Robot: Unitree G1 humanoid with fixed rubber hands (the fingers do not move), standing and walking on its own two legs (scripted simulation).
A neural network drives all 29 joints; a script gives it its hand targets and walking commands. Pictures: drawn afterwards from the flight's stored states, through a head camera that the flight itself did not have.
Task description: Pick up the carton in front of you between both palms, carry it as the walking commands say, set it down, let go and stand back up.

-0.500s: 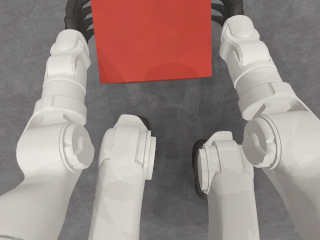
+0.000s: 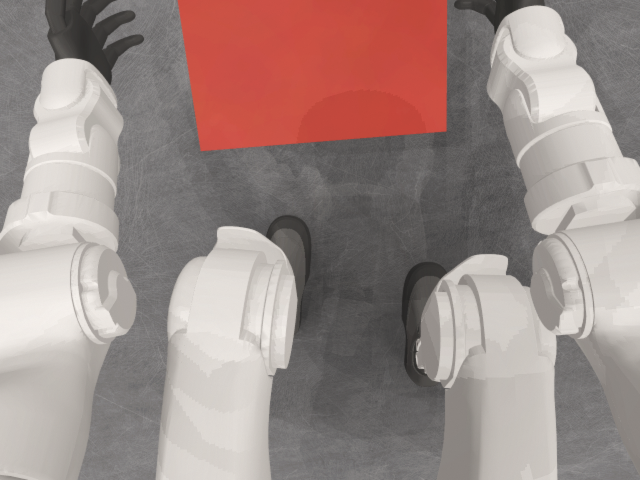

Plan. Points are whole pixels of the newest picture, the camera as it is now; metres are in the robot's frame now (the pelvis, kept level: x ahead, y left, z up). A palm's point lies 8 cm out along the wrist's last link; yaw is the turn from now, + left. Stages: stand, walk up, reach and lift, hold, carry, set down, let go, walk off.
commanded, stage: set down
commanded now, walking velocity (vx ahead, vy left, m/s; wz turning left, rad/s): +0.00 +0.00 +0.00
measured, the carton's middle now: (320, 46) +0.50 +0.10 -0.25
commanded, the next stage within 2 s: let go in 1.04 s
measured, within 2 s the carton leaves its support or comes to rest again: neither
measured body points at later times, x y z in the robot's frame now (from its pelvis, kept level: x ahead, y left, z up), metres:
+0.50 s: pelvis +0.01 +0.01 +0.09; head +0.32 +0.07 +0.41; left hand +0.48 +0.33 -0.02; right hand +0.57 -0.05 -0.02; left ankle +0.14 +0.13 -0.34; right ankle +0.10 -0.11 -0.34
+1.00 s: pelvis +0.05 +0.01 +0.23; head +0.33 +0.06 +0.57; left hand +0.48 +0.33 +0.13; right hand +0.57 -0.06 +0.12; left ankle +0.14 +0.13 -0.34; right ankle +0.10 -0.11 -0.34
